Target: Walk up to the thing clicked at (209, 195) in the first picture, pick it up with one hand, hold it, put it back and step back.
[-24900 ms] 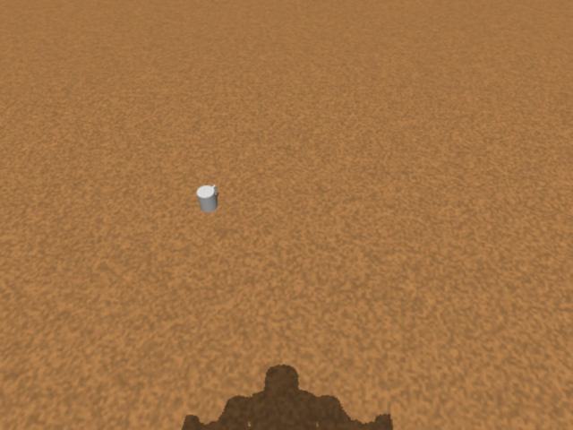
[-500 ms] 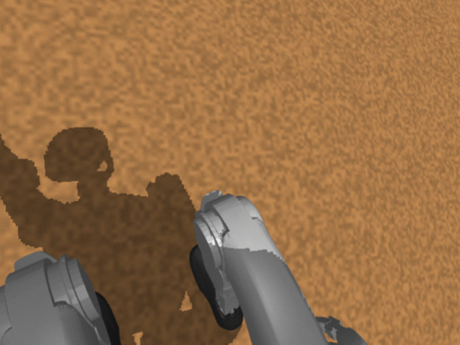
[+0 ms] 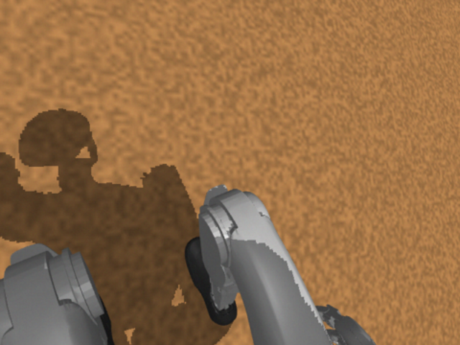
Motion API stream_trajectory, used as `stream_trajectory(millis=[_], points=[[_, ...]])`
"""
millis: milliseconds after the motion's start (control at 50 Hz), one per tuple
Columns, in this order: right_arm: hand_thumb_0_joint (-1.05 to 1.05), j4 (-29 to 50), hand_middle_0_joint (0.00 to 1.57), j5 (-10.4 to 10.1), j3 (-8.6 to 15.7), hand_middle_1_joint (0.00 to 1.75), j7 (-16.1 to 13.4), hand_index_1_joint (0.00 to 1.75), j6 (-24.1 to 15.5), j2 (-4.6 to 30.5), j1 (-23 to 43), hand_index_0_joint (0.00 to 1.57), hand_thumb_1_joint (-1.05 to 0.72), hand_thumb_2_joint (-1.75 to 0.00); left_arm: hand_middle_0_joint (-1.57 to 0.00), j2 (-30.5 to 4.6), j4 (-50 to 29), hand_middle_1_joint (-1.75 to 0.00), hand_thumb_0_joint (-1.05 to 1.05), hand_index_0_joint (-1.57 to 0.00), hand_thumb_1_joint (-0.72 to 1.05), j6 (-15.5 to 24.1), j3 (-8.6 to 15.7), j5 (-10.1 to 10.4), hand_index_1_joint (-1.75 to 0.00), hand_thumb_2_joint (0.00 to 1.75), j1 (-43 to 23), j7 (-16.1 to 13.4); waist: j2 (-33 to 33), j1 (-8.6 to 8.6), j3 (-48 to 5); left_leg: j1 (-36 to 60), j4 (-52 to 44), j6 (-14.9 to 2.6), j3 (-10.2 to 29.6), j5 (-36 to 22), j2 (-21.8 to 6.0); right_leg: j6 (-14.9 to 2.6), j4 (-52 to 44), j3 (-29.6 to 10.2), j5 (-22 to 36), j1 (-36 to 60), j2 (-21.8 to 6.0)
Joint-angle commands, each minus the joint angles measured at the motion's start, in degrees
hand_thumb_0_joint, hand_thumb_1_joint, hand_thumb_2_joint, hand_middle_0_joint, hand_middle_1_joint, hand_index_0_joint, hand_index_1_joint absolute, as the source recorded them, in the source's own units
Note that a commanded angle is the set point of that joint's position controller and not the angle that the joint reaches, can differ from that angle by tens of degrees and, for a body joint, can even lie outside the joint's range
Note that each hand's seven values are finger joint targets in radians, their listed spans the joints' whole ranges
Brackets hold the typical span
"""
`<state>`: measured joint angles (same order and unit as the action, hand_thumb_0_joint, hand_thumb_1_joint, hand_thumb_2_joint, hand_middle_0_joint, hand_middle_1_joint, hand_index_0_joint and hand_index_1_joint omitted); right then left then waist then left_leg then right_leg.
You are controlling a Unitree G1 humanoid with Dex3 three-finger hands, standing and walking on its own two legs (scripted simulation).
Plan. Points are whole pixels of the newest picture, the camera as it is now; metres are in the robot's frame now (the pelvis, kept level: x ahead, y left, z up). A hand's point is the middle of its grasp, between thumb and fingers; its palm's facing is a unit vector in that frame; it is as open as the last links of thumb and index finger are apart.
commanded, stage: rest palm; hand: left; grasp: from above
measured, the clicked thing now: out of the picture +0.55 +0.31 -0.27
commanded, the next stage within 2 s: close in 1.58 s
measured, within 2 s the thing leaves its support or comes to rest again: neither
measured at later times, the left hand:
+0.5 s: hand out of the picture +0.52 +0.30 -0.22, palm faces -0.43 -0.13 -0.89, open 13.9 cm
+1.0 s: hand out of the picture +0.52 +0.30 -0.23, palm faces -0.41 -0.13 -0.90, open 14.0 cm
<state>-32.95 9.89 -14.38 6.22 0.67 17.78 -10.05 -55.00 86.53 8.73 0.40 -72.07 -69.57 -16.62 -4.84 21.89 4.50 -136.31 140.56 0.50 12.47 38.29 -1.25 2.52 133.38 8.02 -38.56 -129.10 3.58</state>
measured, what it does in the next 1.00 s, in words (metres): stands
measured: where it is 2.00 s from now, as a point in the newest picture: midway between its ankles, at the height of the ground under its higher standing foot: (162, 321)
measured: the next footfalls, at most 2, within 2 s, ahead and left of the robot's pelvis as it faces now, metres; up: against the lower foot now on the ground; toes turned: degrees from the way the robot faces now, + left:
none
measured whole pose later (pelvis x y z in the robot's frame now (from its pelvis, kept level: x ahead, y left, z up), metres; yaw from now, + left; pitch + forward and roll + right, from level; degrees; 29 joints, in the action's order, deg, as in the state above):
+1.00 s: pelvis +0.00 +0.01 +0.00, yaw -2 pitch +31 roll -14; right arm -32.6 11.3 -19.5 7.9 -5.0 18.3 -7.8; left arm -59.4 93.7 6.9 -0.1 -69.6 -71.8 -25.0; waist -7.2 25.1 9.2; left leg -135.3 142.3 -0.2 13.9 39.8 -2.2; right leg 3.6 133.3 9.1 -38.6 -127.7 4.8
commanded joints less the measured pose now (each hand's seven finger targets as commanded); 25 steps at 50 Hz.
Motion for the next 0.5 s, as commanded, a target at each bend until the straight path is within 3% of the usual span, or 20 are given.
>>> stream_trajectory(millis=[0,40,100,120,180,260,280,360,480], points=[[0.0,-1.4,0.2,0.0,4.3,0.3,-0.2,0.3,-0.6,16.2,-12.7,0.2,-0.9,-0.9,-0.08,-11.4,-6.3,-1.05,0.0,-0.08,-0.52,-1.2,0.8,0.1,-1.04,1.01,-19.4,-4.3,32.2,2.05,-40.1,34.9,-12.9,-1.26,-5.4,-14.4,-1.1,-4.44,-11.3,5.3,16.9,18.9,1.8],[0.0,-1.8,0.2,0.1,3.9,0.3,-0.1,0.3,-0.9,16.2,-12.9,0.2,-0.89,-0.9,-0.07,-10.4,-3.2,-1.03,0.0,-0.07,-0.53,-1.7,0.4,0.7,-1.03,0.99,-18.6,-4.6,28.5,3.25,-37.3,31.3,-12.5,-1.73,-5.3,-12.7,-1.2,-4.05,-11.6,5.2,16.4,19.7,2.0],[0.0,-1.4,0.2,0.2,3.2,0.3,-0.3,0.3,-1.8,17.2,-12.8,0.2,-0.89,-0.9,-0.08,-11.8,-1.4,-1.03,0.0,-0.08,-0.53,-1.6,0.8,0.8,-1.03,1.01,-19.1,-5.3,26.7,4.25,-34.4,28.8,-12.3,-1.9,-5.2,-10.7,-1.0,-4.09,-12.0,5.4,14.8,19.2,1.9],[0.0,-1.6,0.2,0.2,2.8,0.3,-0.2,0.3,-2.1,16.6,-12.5,0.2,-0.89,-0.9,-0.08,-12.6,-1.5,-1.02,0.0,-0.08,-0.53,-1.5,0.7,0.7,-1.02,0.98,-19.3,-5.5,28.4,3.6,-35.1,29.2,-12.7,-1.74,-5.2,-10.3,-1.2,-4.04,-11.8,5.2,14.5,20.4,2.1],[0.0,-1.2,0.2,0.5,2.3,0.3,-0.4,0.3,-2.8,17.4,-12.2,0.2,-0.89,-0.9,-0.09,-14.6,-1.6,-1.03,0.0,-0.08,-0.52,-0.8,1.4,0.6,-1.03,1.0,-20.0,-6.2,27.5,3.99,-36.6,29.9,-12.0,-1.83,-4.9,-10.1,-1.3,-3.89,-11.7,5.5,14.5,21.3,2.1],[0.0,-1.5,0.2,0.6,1.8,0.3,-0.4,0.3,-3.7,17.4,-11.7,0.2,-0.9,-0.9,-0.08,-14.5,-0.3,-1.03,0.0,-0.08,-0.53,0.0,0.9,0.7,-1.03,1.01,-19.2,-7.2,28.2,4.24,-36.4,30.6,-11.8,-1.73,-4.3,-10.6,-1.7,-3.85,-11.2,5.9,14.9,21.0,2.4],[0.0,-1.6,0.2,0.8,1.4,0.3,-0.4,0.3,-3.8,17.4,-11.8,0.2,-0.9,-0.9,-0.08,-16.4,-0.8,-1.02,0.0,-0.07,-0.54,0.1,1.6,0.2,-1.03,1.02,-20.2,-7.9,30.2,4.18,-37.5,30.5,-11.9,-1.62,-4.5,-11.4,-1.7,-3.79,-10.9,5.8,15.9,22.6,2.4],[0.0,-1.7,0.2,1.0,0.9,0.3,-0.1,0.3,-4.5,17.5,-11.5,0.2,-0.9,-0.9,-0.09,-14.2,3.3,-1.03,0.0,-0.08,-0.53,-0.2,0.3,0.4,-1.04,1.04,-17.7,-8.2,27.8,5.11,-34.3,28.5,-11.1,-1.94,-4.3,-11.0,-1.8,-3.66,-11.2,5.9,15.6,21.6,2.6],[0.0,-1.6,0.2,1.1,0.6,0.3,0.2,0.3,-5.2,18.1,-11.6,0.2,-0.9,-0.9,-0.09,-15.3,2.4,-1.07,0.0,-0.09,-0.5,-1.0,0.3,0.6,-1.07,1.03,-17.1,-8.6,27.9,4.76,-34.2,28.7,-10.9,-2.05,-4.2,-11.2,-1.8,-3.5,-11.1,6.0,15.9,22.9,2.7]])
